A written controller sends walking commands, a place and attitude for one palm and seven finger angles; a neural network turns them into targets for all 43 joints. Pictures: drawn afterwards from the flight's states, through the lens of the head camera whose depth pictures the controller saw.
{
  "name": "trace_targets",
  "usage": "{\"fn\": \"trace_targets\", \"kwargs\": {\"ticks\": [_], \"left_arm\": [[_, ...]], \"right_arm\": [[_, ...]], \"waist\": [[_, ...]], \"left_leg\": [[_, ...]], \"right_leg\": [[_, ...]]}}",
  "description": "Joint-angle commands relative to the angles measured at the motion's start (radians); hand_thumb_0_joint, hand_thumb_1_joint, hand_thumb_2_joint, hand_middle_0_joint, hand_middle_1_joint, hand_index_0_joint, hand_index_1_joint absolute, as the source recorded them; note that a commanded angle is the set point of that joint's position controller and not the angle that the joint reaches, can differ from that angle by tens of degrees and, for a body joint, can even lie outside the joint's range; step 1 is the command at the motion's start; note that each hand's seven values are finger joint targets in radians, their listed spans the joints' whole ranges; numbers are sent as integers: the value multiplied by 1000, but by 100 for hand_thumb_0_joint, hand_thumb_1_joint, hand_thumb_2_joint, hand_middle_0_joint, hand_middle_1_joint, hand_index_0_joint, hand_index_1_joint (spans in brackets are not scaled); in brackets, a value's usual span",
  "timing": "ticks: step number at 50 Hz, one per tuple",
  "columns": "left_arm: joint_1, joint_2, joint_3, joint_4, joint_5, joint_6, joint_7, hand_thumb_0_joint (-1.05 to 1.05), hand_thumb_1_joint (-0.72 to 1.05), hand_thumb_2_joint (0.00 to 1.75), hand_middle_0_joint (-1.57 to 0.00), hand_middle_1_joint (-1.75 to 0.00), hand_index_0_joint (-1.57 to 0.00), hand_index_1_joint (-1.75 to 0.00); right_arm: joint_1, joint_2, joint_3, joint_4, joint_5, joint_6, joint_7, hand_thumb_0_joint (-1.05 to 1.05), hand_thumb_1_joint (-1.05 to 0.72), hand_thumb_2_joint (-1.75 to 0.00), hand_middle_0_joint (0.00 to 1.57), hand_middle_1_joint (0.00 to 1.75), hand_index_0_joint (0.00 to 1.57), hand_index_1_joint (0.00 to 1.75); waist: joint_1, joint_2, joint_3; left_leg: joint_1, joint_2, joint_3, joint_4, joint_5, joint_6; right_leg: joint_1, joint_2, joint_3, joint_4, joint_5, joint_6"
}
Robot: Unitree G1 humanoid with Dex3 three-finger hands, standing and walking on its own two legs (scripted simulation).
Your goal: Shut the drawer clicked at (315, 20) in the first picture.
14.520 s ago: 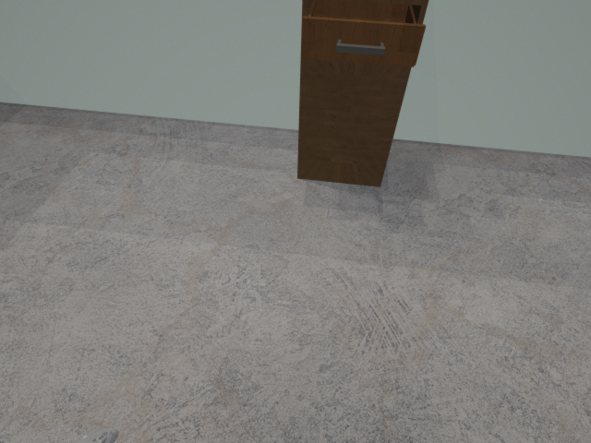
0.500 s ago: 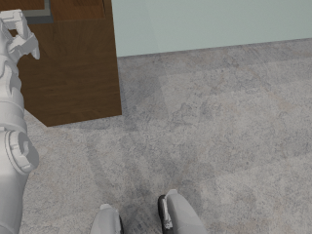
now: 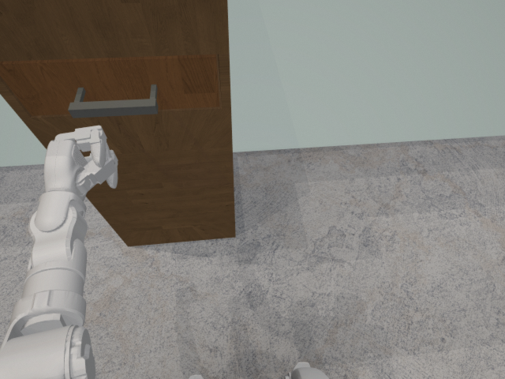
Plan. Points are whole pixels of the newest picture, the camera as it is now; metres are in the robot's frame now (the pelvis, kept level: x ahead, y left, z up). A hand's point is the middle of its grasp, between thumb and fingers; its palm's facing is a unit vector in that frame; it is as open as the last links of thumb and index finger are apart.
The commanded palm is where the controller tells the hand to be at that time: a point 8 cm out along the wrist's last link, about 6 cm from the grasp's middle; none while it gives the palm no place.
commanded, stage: draw the hand back to the body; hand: left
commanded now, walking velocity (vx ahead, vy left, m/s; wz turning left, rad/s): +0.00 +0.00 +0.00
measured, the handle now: (116, 100) +0.60 +0.25 +0.05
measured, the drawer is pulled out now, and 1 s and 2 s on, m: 0.00 0.00 0.00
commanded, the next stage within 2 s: step back with the hand held close in 1.08 s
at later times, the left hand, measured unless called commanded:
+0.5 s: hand (37, 244) +0.27 +0.23 +0.14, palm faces +0.34 -0.91 -0.26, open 3.3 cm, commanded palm +0.22 +0.27 +0.16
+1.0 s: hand out of the picture +0.15 +0.25 +0.20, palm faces +0.47 -0.78 -0.41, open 3.2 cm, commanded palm +0.11 +0.28 +0.22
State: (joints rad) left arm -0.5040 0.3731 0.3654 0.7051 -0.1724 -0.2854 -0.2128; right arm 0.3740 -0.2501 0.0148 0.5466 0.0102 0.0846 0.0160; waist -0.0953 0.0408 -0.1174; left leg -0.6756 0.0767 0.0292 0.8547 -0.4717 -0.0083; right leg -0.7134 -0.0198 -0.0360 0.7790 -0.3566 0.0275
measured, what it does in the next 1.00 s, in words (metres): stands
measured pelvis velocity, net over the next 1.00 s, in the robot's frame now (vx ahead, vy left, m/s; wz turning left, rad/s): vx -0.01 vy -0.01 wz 0.04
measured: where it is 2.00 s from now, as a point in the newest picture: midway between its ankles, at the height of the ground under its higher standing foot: outside the picture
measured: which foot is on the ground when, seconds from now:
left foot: down 0.00-1.00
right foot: down 0.00-1.00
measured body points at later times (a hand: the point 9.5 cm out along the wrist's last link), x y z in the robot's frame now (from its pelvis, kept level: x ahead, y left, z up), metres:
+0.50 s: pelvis -0.01 -0.01 +0.04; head -0.01 -0.02 +0.49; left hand +0.25 +0.28 +0.16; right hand +0.19 -0.23 -0.05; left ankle -0.04 +0.12 -0.70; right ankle +0.00 -0.14 -0.70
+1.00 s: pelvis -0.01 -0.01 +0.04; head -0.04 -0.03 +0.49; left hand +0.12 +0.29 +0.23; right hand +0.19 -0.21 -0.04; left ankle -0.04 +0.12 -0.70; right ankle +0.00 -0.14 -0.70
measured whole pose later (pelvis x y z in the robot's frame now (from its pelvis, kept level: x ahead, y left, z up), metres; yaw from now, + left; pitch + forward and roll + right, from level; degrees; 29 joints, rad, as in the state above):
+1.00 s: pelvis -0.01 -0.01 +0.04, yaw +2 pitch -6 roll -1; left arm 0.52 0.31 0.30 -0.46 -0.03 -0.11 0.10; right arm 0.21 -0.22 0.03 0.63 -0.02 -0.13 -0.08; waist 0.09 0.08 0.03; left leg -0.04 0.04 0.03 0.42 -0.28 -0.01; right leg -0.08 -0.04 -0.06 0.38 -0.20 0.02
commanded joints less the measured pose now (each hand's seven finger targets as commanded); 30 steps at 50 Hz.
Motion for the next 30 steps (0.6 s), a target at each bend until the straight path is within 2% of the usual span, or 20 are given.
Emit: {"fn": "trace_targets", "kwargs": {"ticks": [1, 2, 3, 4, 8, 9, 10, 11, 12, 13, 14, 16, 18, 19, 22, 23, 24, 26, 28, 30], "left_arm": [[-238, 206, 20, -288, -55, -38, 0, 0, 90, 90, -140, -160, -140, -160], [-251, 191, 2, -312, -60, -32, -9, 0, 90, 90, -140, -160, -140, -160], [-236, 206, 10, -339, -58, -30, -14, 0, 90, 90, -140, -160, -140, -160], [-228, 180, -18, -372, -61, -25, -23, 0, 90, 90, -140, -160, -140, -160], [-160, 152, -33, -412, -89, 7, -44, 0, 90, 90, -140, -160, -140, -160], [-149, 167, -23, -453, -94, 9, -49, 0, 90, 90, -140, -160, -140, -160], [-113, 160, -22, -462, -99, 20, -53, 0, 90, 90, -140, -160, -140, -160], [-96, 249, -58, -590, 35, 31, 72, 0, 90, 90, -140, -160, -140, -160], [-8, 173, -77, -598, 45, 56, 138, 0, 90, 90, -140, -160, -140, -160], [68, 129, -108, -605, 59, 80, 181, 0, 90, 90, -140, -160, -140, -160], [99, 122, -117, -618, 65, 97, 211, 0, 90, 90, -140, -160, -140, -160], [109, 135, -104, -681, 82, 113, 254, 0, 90, 90, -140, -160, -140, -160], [131, 138, -94, -741, 95, 124, 282, 0, 90, 90, -140, -160, -140, -160], [141, 154, -82, -763, 100, 125, 292, 0, 90, 90, -140, -160, -140, -160], [217, 110, -106, -850, 109, 132, 307, 0, 90, 90, -140, -160, -140, -160], [257, 115, -96, -871, 109, 136, 310, 0, 90, 90, -140, -160, -140, -160], [288, 122, -90, -888, 110, 136, 310, 0, 90, 90, -140, -160, -140, -160], [359, 107, -86, -948, 112, 138, 311, 0, 90, 90, -140, -160, -140, -160], [424, 96, -85, -995, 114, 141, 311, 0, 90, 90, -140, -160, -140, -160], [481, 95, -80, -1053, 116, 140, 311, 0, 90, 90, -140, -160, -140, -160]], "right_arm": [[49, -155, -58, -78, 17, -51, -29, 0, -90, -90, 20, 30, 20, 30], [29, -155, -54, -80, 19, -57, -33, 0, -90, -90, 20, 30, 20, 30], [12, -154, -54, -84, 22, -63, -38, 0, -90, -90, 20, 30, 20, 30], [-6, -152, -49, -94, 23, -70, -41, 0, -90, -90, 20, 30, 20, 30], [-76, -148, -36, -110, 31, -99, -55, 0, -90, -90, 20, 30, 20, 30], [-91, -146, -34, -120, 33, -107, -59, 0, -90, -90, 20, 30, 20, 30], [-109, -141, -30, -124, 35, -117, -63, 0, -90, -90, 20, 30, 20, 30], [-171, -135, -42, -122, 30, -118, -73, 0, -90, -90, 20, 30, 20, 30], [-182, -123, -38, -127, 24, -127, -80, 0, -90, -90, 20, 30, 20, 30], [-202, -121, -33, -119, 28, -130, -86, 0, -90, -90, 20, 30, 20, 30], [-218, -125, -31, -113, 29, -131, -92, 0, -90, -90, 20, 30, 20, 30], [-243, -120, -23, -100, 26, -134, -103, 0, -90, -90, 20, 30, 20, 30], [-263, -113, -15, -94, 20, -146, -113, 0, -90, -90, 20, 30, 20, 30], [-271, -113, -15, -86, 19, -151, -118, 0, -90, -90, 20, 30, 20, 30], [-289, -99, -7, -81, 11, -174, -123, 0, -90, -90, 20, 30, 20, 30], [-293, -97, -7, -79, 7, -180, -123, 0, -90, -90, 20, 30, 20, 30], [-294, -100, -7, -75, 3, -185, -122, 0, -90, -90, 20, 30, 20, 30], [-303, -92, -7, -74, -1, -195, -120, 0, -90, -90, 20, 30, 20, 30], [-309, -88, -5, -73, -7, -203, -116, 0, -90, -90, 20, 30, 20, 30], [-314, -86, -6, -76, -11, -213, -112, 0, -90, -90, 20, 30, 20, 30]], "waist": [[17, 21, -350], [11, 12, -326], [24, 39, -324], [22, 68, -315], [39, 10, -252], [51, 37, -261], [59, 35, -252], [97, 34, -250], [84, 15, -203], [91, -11, -154], [89, -53, -116], [97, -27, -101], [107, -4, -83], [106, -14, -68], [117, 13, -49], [124, 17, -43], [126, -13, -33], [131, 15, -19], [135, 8, 4], [140, 39, 20]], "left_leg": [[224, -52, 2, -123, 553, 27], [224, -55, 3, -137, 518, 27], [233, -57, 1, -149, 498, 25], [257, -62, 3, -153, 488, 27], [270, -67, -11, -198, 395, 25], [286, -69, -12, -203, 392, 24], [296, -71, -13, -212, 396, 24], [354, -80, 3, -256, 402, 29], [365, -72, 1, -285, 370, 27], [367, -66, 0, -311, 360, 26], [366, -64, 0, -331, 342, 30], [408, -64, 2, -371, 325, 31], [445, -65, 2, -408, 324, 30], [461, -64, 2, -423, 321, 32], [520, -66, 7, -463, 359, 31], [534, -65, 9, -474, 373, 31], [537, -64, 4, -484, 374, 32], [561, -66, 11, -495, 404, 31], [568, -66, 9, -506, 415, 28], [578, -67, 10, -514, 422, 26]], "right_leg": [[378, 55, -22, -58, 524, -38], [387, 53, -24, -67, 515, -38], [395, 50, -23, -72, 490, -42], [395, 49, -21, -80, 480, -45], [412, 43, -31, -111, 404, -47], [428, 41, -27, -116, 393, -51], [439, 38, -28, -118, 398, -51], [462, 11, -1, -181, 348, -56], [458, 12, -8, -207, 315, -53], [472, 12, -15, -224, 300, -52], [484, 14, -14, -250, 283, -50], [519, 9, -9, -281, 262, -47], [554, 7, -8, -313, 251, -49], [562, 11, -8, -336, 238, -49], [606, 10, -15, -364, 269, -48], [620, 10, -13, -375, 280, -47], [633, 14, -14, -392, 276, -47], [653, 13, -13, -403, 305, -45], [664, 15, -17, -416, 311, -44], [673, 17, -14, -429, 311, -44]]}}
